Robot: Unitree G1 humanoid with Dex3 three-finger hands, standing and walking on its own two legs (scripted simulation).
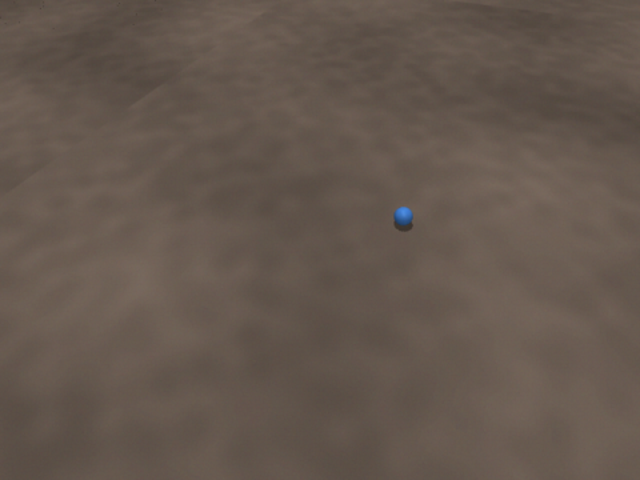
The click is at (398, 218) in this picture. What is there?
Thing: free ball
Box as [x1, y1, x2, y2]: [394, 207, 412, 225]
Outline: 400,207 395,211 394,219 399,224 407,224 412,218 412,213 408,208
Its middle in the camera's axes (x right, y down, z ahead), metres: +0.37 -0.12 +1.71
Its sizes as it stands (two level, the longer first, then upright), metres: 0.083 0.083 0.083
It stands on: the floor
